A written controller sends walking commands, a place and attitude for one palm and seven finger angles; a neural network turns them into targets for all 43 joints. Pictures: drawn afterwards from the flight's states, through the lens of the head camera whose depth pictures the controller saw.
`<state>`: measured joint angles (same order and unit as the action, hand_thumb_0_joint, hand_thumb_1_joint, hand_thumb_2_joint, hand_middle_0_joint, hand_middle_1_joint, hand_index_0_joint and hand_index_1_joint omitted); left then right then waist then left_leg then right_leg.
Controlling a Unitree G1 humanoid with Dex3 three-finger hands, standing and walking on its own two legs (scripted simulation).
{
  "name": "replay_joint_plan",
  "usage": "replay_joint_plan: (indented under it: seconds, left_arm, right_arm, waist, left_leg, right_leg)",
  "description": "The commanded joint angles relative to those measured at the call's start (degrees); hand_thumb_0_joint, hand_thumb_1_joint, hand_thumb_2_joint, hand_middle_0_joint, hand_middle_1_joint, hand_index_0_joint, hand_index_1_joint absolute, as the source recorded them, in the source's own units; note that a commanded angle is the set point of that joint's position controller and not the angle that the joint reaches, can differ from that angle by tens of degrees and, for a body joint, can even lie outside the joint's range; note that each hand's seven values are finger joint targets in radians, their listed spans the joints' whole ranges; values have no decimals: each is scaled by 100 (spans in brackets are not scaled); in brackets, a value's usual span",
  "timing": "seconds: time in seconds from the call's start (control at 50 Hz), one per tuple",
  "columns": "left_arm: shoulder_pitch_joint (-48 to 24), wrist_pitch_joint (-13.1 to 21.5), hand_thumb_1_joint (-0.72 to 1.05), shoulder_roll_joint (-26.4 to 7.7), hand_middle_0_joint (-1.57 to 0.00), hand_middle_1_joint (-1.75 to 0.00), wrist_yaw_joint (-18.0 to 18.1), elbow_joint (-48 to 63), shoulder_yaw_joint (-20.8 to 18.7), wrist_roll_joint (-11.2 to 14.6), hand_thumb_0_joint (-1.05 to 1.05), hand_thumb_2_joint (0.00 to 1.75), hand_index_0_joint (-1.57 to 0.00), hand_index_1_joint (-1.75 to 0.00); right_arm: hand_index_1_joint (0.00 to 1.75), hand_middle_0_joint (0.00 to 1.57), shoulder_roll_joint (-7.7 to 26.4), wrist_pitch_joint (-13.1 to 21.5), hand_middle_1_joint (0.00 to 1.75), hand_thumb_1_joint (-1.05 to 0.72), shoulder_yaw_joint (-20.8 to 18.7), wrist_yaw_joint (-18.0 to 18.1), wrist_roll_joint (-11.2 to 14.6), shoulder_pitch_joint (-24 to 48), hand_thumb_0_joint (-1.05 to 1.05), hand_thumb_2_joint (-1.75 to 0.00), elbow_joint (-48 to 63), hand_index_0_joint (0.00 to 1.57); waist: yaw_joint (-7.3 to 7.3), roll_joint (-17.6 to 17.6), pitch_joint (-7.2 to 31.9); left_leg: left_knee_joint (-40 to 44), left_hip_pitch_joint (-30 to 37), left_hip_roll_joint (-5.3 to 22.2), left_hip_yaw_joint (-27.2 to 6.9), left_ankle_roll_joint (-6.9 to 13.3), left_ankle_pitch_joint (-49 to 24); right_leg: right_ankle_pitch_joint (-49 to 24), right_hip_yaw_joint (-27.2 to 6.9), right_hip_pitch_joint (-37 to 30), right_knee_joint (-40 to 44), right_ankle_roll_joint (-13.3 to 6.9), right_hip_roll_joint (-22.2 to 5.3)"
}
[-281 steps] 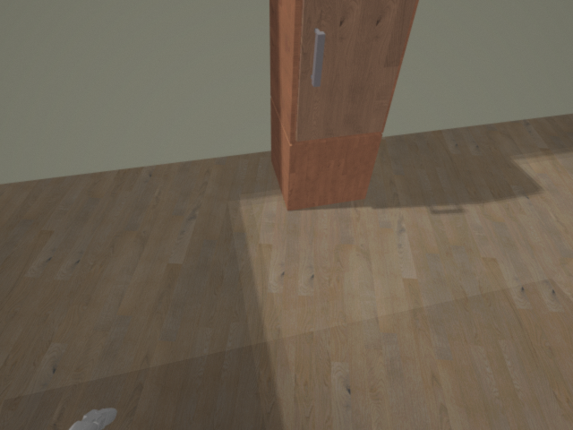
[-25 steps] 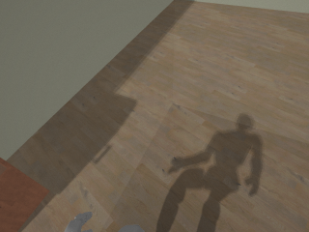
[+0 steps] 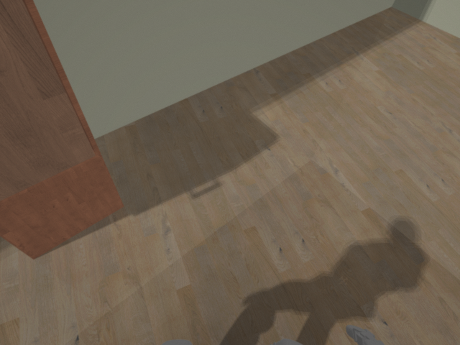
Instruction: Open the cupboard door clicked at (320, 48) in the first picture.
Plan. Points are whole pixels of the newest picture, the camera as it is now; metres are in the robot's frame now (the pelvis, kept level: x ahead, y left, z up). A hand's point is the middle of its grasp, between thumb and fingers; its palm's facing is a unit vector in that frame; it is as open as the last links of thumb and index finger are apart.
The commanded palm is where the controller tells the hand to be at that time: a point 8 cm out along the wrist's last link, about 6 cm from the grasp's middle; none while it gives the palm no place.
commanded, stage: turn to face it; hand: left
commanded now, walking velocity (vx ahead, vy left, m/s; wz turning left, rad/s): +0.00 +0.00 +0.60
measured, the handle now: out of the picture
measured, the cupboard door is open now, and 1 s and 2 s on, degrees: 0 0 0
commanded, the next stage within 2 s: take the last steps up to it in 1.22 s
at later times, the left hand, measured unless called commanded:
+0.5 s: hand out of the picture +0.11 +0.21 -0.13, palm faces +0.26 -0.93 -0.27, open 7.4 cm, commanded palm none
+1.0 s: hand out of the picture -0.13 +0.17 -0.17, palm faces +0.60 -0.76 -0.26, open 7.4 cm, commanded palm none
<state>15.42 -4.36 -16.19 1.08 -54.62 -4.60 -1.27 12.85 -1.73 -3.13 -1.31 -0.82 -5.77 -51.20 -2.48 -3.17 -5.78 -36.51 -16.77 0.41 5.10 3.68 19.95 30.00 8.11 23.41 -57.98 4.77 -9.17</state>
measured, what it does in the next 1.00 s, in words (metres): steps on the spot, turning left: right foot, then left foot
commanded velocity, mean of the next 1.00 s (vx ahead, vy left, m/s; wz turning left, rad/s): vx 0.00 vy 0.00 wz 0.54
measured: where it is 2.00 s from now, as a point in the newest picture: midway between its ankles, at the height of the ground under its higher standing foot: outside the picture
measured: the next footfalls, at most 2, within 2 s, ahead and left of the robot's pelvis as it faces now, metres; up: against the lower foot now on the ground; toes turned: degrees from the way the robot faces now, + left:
right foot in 0.54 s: +0.07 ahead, -0.13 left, +0.00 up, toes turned +18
left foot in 1.00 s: -0.05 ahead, +0.10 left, +0.00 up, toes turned +40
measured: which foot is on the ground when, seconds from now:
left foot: down 0.00-0.54, up 0.56-0.98, down 1.00-1.00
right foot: up 0.00-0.52, down 0.54-1.00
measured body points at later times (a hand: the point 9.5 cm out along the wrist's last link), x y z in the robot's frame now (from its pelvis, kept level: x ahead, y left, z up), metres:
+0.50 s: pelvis +0.00 -0.02 +0.01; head +0.04 -0.02 +0.46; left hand +0.09 +0.26 -0.11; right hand +0.07 -0.27 -0.14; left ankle +0.00 +0.08 -0.73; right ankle +0.03 -0.15 -0.71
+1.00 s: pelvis -0.02 -0.02 +0.00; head +0.01 +0.02 +0.45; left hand -0.16 +0.21 -0.15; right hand +0.23 -0.18 -0.13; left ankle -0.09 +0.07 -0.73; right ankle +0.03 -0.14 -0.73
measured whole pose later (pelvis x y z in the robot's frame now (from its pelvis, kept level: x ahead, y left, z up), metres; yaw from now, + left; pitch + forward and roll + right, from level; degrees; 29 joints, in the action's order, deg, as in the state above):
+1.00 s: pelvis -0.02 -0.02 +0.00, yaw +35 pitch +0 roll +0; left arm 17.0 -1.5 -13.6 1.1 -53.5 -3.0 -1.5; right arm 15.6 -3.6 -4.2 -1.4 -0.7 -6.8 -52.7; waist -1.7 -1.3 -5.3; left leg -35.5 -16.0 1.5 4.2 -2.8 18.3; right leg 21.2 14.4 12.7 -35.8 2.6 -9.7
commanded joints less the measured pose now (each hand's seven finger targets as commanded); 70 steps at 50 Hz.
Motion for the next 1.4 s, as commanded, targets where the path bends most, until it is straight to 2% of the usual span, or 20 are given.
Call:
replay_joint_plan:
  seconds: [0.0,0.08,0.32,0.46,0.48,0.5,0.52,0.54,0.6,0.64,0.88,0.94,0.96,0.98,1.0,1.02,1.04,1.14,1.3,1.38]
  left_arm:
    - [-428,233,90,-414,-20,-30,-59,626,-109,12,0,90,-20,-30]
    - [-297,210,90,-426,-20,-30,-41,532,-121,16,0,90,-20,-30]
    - [-1269,262,90,-272,-20,-30,35,981,-50,76,0,90,-20,-30]
    - [-658,355,90,-300,-20,-30,100,908,-26,147,0,90,-20,-30]
    - [-426,398,90,-425,-20,-30,120,863,-60,140,0,90,-20,-30]
    - [-338,442,90,-855,-20,-30,163,870,-140,67,0,90,-20,-30]
    - [-333,421,90,-1125,-20,-30,161,940,-151,21,0,90,-20,-30]
    - [-484,385,90,-1032,-20,-30,157,1008,-92,50,0,90,-20,-30]
    - [-1111,442,90,-462,-20,-30,119,1072,23,75,0,90,-20,-30]
    - [-850,495,90,-405,-20,-30,98,994,45,63,0,90,-20,-30]
    - [147,423,90,-865,-20,-30,74,568,-115,-61,0,90,-20,-30]
    - [99,394,90,-890,-20,-30,55,474,-137,-5,0,90,-20,-30]
    - [100,376,90,-758,-20,-30,42,488,-108,46,0,90,-20,-30]
    - [155,363,90,-400,-20,-30,2,653,-36,98,0,90,-20,-30]
    - [-125,319,90,-213,-20,-30,33,791,89,63,0,90,-20,-30]
    - [-181,266,90,-340,-20,-30,55,735,55,38,0,90,-20,-30]
    - [-307,236,90,-275,-20,-30,71,616,54,24,0,90,-20,-30]
    - [23,205,90,-303,-20,-30,-18,243,22,38,0,90,-20,-30]
    - [-400,195,90,-114,-20,-30,25,345,71,52,0,90,-20,-30]
    - [-420,301,90,75,-20,-30,-40,322,133,19,0,90,-20,-30]
  right_arm:
    - [30,20,1202,127,30,-90,-258,199,-11,-385,0,-90,265,20]
    - [30,20,1138,166,30,-90,-259,203,19,-497,0,-90,243,20]
    - [30,20,1126,115,30,-90,-365,233,-58,-1124,0,-90,77,20]
    - [30,20,1065,37,30,-90,-401,197,-23,-822,0,-90,148,20]
    - [30,20,943,40,30,-90,-382,177,14,-813,0,-90,163,20]
    - [30,20,582,43,30,-90,-337,149,73,-982,0,-90,209,20]
    - [30,20,586,29,30,-90,-347,169,14,-981,0,-90,323,20]
    - [30,20,784,-24,30,-90,-410,156,-50,-961,0,-90,287,20]
    - [30,20,680,-167,30,-90,-401,31,-76,-1050,0,-90,-4,20]
    - [30,20,582,-183,30,-90,-362,-9,-57,-1058,0,-90,-9,20]
    - [30,20,443,-99,30,-90,-139,-21,27,76,0,-90,305,20]
    - [30,20,566,1,30,-90,-142,17,17,-374,0,-90,200,20]
    - [30,20,843,66,30,-90,-202,16,2,-708,0,-90,114,20]
    - [30,20,1494,133,30,-90,-351,57,-37,-1011,0,-90,92,20]
    - [30,20,1763,83,30,-90,-396,105,28,-1303,0,-90,-15,20]
    - [30,20,1611,60,30,-90,-346,140,-5,-1203,0,-90,-31,20]
    - [30,20,1388,104,30,-90,-285,206,-22,-994,0,-90,-22,20]
    - [30,20,1000,156,30,-90,-116,250,8,-379,0,-90,114,20]
    - [30,20,837,145,30,-90,-134,257,-35,-733,0,-90,-74,20]
    - [30,20,782,157,30,-90,-152,248,-92,-913,0,-90,-231,20]
  waist:
    - [350,1193,744]
    - [287,1089,818]
    - [566,1121,858]
    - [238,975,1033]
    - [117,666,1136]
    - [110,-697,1216]
    - [104,-1324,1080]
    - [198,-714,857]
    - [542,-432,219]
    - [484,-558,256]
    - [-33,-966,592]
    - [228,-823,950]
    - [428,-42,1224]
    - [595,1680,1533]
    - [712,2007,1577]
    - [646,1410,1397]
    - [614,1742,1187]
    - [242,1182,684]
    - [381,1124,533]
    - [434,1202,552]
  left_leg:
    - [1625,1119,1379,-1635,346,-3533]
    - [1738,1145,1128,-1586,262,-3411]
    - [1559,1270,1146,-2994,712,-3131]
    - [1082,98,678,-3170,343,-2981]
    - [803,-422,456,-2972,83,-2142]
    - [-144,-1522,-100,-2116,-333,-141]
    - [-1442,-1947,-675,-1101,-652,1349]
    - [-2410,-1666,-402,-1213,-604,1270]
    - [-3338,-1606,-22,-952,-721,278]
    - [-3430,-1689,17,-784,-805,22]
    - [-848,-678,72,-22,-754,574]
    - [744,364,-35,127,-621,-500]
    - [1432,1328,247,-175,-515,-1470]
    - [1422,2487,1784,-2050,143,-3724]
    - [1343,2316,2448,-2505,780,-5670]
    - [1275,2056,2406,-1975,902,-5394]
    - [1366,1694,1986,-1829,739,-5217]
    - [1663,1111,1276,-1186,395,-4081]
    - [1892,976,1385,-1733,645,-3047]
    - [2140,701,1339,-2180,665,-825]
  right_leg:
    - [-718,-685,1083,-1076,160,93]
    - [-1150,-771,911,-936,254,199]
    - [-529,-1028,677,581,185,580]
    - [-1456,-907,-1357,2923,-42,902]
    - [-1952,-1122,-2127,3709,-102,599]
    - [-1810,-2300,-3015,4263,-475,-721]
    - [-2312,-3261,-2556,4335,-1125,-1910]
    - [-2180,-2869,-1682,4321,-1349,-1877]
    - [-2262,-1588,-1063,4222,-1034,-915]
    - [-2875,-1073,-1265,4051,-951,-752]
    - [-4295,-497,-1827,3376,-1132,-1129]
    - [-4379,-115,-1707,2592,-752,-968]
    - [-3865,88,-1167,1738,-486,-794]
    - [-991,304,458,500,-35,-27]
    - [971,-232,817,-158,43,203]
    - [721,-501,727,-538,-48,69]
    - [376,-630,721,-617,-5,70]
    - [-770,-629,552,-798,93,218]
    - [-600,-668,261,399,102,350]
    - [-365,-514,-287,1393,-56,583]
